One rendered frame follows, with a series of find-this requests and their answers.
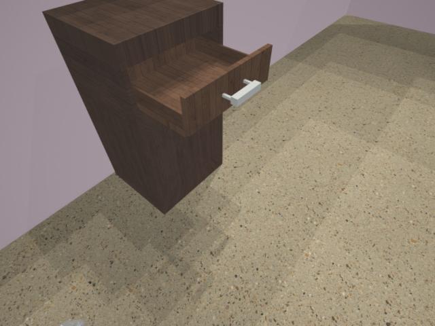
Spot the cabinet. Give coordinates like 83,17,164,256
42,0,223,215

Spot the handle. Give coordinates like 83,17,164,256
222,79,261,107

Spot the drawer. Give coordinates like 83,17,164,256
127,37,273,138

